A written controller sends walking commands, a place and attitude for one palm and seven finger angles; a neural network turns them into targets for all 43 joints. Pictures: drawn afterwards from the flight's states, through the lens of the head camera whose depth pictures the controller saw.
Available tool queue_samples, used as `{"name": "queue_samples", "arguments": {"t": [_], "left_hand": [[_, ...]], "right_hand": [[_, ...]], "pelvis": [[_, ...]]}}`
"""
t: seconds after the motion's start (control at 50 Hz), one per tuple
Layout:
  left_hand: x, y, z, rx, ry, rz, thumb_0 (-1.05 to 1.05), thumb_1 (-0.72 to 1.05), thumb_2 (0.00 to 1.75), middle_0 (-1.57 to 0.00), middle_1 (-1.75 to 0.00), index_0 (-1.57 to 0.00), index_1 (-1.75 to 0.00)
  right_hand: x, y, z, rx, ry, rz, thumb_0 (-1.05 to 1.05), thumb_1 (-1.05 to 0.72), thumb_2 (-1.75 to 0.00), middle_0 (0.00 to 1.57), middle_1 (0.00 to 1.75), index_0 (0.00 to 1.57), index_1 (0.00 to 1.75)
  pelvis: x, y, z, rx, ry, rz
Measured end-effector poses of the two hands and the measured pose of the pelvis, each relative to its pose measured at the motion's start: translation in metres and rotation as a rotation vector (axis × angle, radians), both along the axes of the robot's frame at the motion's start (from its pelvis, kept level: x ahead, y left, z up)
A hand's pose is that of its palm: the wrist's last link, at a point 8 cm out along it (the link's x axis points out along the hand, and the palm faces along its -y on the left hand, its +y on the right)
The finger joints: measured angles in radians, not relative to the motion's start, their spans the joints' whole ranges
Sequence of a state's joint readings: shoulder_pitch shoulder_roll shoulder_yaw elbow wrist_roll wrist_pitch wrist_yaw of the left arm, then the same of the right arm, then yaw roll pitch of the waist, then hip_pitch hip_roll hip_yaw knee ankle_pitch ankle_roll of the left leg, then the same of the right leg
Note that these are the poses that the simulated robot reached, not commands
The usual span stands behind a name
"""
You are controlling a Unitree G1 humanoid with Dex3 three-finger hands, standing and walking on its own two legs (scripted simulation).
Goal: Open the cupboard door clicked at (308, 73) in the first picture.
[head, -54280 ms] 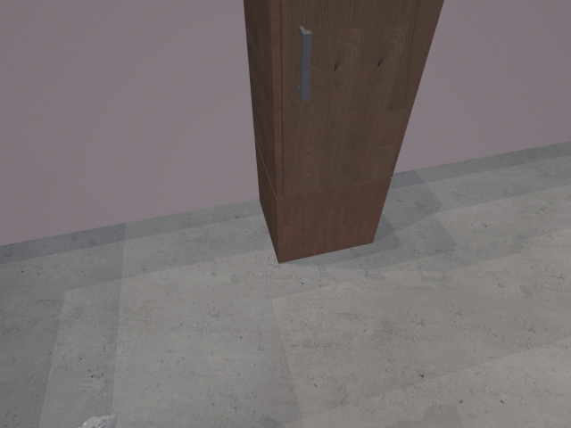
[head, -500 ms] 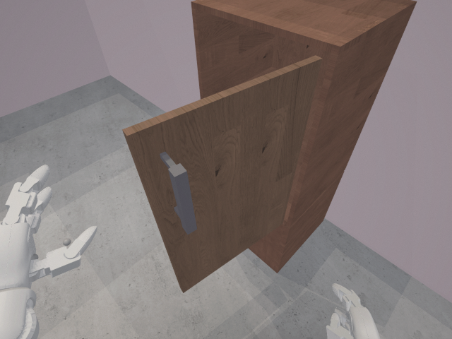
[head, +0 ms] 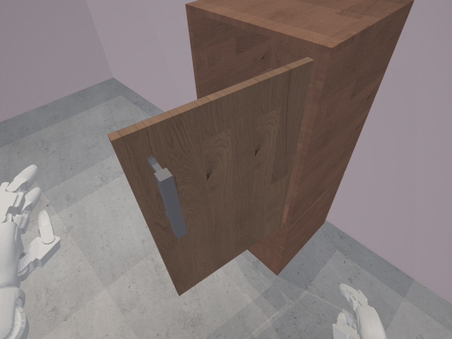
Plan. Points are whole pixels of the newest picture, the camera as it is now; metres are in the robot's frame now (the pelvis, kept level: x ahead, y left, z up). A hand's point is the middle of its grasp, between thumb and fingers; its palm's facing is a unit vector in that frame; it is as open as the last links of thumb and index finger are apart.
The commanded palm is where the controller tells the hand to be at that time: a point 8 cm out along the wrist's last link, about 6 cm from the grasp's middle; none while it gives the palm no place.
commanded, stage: draw the hand back to the body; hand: left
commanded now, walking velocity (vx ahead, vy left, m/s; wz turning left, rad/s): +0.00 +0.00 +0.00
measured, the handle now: (167, 199) +0.31 +0.15 +0.11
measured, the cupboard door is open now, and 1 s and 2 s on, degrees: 81 81 81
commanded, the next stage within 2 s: step back with the hand held close in 0.04 s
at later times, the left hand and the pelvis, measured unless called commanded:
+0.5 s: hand (32, 265) +0.16 +0.28 +0.14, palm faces +0.34 -0.80 -0.50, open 7.5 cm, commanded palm +0.10 +0.32 +0.17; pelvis -0.04 +0.02 +0.00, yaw -1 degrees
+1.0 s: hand out of the picture +0.06 +0.32 +0.15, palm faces +0.49 -0.77 -0.41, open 7.5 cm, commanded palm -0.01 +0.36 +0.17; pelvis -0.13 +0.05 -0.02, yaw +2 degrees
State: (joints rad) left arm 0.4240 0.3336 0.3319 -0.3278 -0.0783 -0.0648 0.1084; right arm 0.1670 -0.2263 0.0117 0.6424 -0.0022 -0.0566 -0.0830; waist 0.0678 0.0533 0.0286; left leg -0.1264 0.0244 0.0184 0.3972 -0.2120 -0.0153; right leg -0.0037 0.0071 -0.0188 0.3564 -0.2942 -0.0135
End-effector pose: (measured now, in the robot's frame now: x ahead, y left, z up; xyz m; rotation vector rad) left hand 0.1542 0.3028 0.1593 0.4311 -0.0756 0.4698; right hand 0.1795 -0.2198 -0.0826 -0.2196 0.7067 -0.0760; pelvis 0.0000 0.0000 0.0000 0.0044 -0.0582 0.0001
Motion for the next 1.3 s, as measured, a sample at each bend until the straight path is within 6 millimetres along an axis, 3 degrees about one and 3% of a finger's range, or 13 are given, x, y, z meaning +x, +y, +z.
{"name": "queue_samples", "arguments": {"t": [0.18,0.3,0.5,0.68,0.9,1.0,1.1,1.2,1.3], "left_hand": [[-0.005,-0.001,0.003,0.005,-0.011,0.001,0.02,0.89,0.90,-0.21,-0.30,-0.21,-0.30],[-0.012,-0.003,0.022,0.109,-0.034,-0.070,0.02,0.89,0.90,-0.21,-0.30,-0.21,-0.30],[-0.030,0.015,0.003,0.112,0.065,-0.109,0.02,0.88,0.90,-0.21,-0.30,-0.21,-0.30],[-0.067,0.029,0.012,0.153,-0.040,-0.135,0.02,0.88,0.90,-0.22,-0.30,-0.21,-0.30],[-0.131,0.039,0.016,0.178,-0.120,-0.062,0.02,0.88,0.90,-0.21,-0.30,-0.21,-0.30],[-0.143,0.052,0.008,0.133,-0.180,-0.051,0.01,0.88,0.90,-0.21,-0.30,-0.21,-0.30],[-0.153,0.063,0.019,0.158,-0.206,-0.047,0.02,0.88,0.90,-0.21,-0.31,-0.21,-0.30],[-0.174,0.049,0.030,0.139,-0.223,-0.087,0.02,0.89,0.90,-0.21,-0.30,-0.21,-0.30],[-0.188,0.029,0.024,0.160,-0.201,-0.173,0.02,0.89,0.90,-0.21,-0.30,-0.20,-0.30]], "right_hand": [[-0.006,-0.001,-0.002,0.003,0.004,-0.004,0.01,-0.90,-0.90,0.20,0.30,0.20,0.30],[-0.013,-0.003,0.000,-0.003,0.025,-0.031,0.01,-0.90,-0.90,0.20,0.30,0.20,0.30],[-0.049,0.001,0.002,-0.036,0.066,-0.105,0.01,-0.91,-0.90,0.20,0.30,0.20,0.30],[-0.094,0.020,0.004,-0.056,0.049,-0.090,0.01,-0.90,-0.90,0.20,0.30,0.20,0.30],[-0.137,0.034,-0.012,-0.049,0.061,-0.028,0.01,-0.90,-0.90,0.20,0.30,0.20,0.30],[-0.154,0.037,-0.015,-0.095,0.066,-0.041,0.01,-0.90,-0.90,0.20,0.30,0.20,0.30],[-0.171,0.051,-0.002,-0.066,0.034,-0.027,0.01,-0.90,-0.90,0.20,0.30,0.20,0.30],[-0.184,0.059,0.007,-0.022,-0.002,0.003,0.01,-0.90,-0.90,0.20,0.30,0.20,0.30],[-0.202,0.053,-0.004,-0.009,-0.012,0.004,0.01,-0.90,-0.90,0.20,0.30,0.20,0.30]], "pelvis": [[-0.004,-0.001,0.000,-0.001,-0.006,0.000],[-0.012,0.004,-0.001,-0.018,0.035,0.005],[-0.042,0.023,-0.003,-0.023,0.057,-0.014],[-0.079,0.036,-0.009,-0.036,0.055,-0.008],[-0.119,0.041,-0.018,-0.049,0.041,0.036],[-0.134,0.053,-0.024,-0.062,0.022,0.039],[-0.155,0.052,-0.015,-0.085,0.034,0.043],[-0.172,0.048,-0.009,-0.085,0.078,0.014],[-0.201,0.044,-0.017,-0.051,0.084,-0.048]]}}
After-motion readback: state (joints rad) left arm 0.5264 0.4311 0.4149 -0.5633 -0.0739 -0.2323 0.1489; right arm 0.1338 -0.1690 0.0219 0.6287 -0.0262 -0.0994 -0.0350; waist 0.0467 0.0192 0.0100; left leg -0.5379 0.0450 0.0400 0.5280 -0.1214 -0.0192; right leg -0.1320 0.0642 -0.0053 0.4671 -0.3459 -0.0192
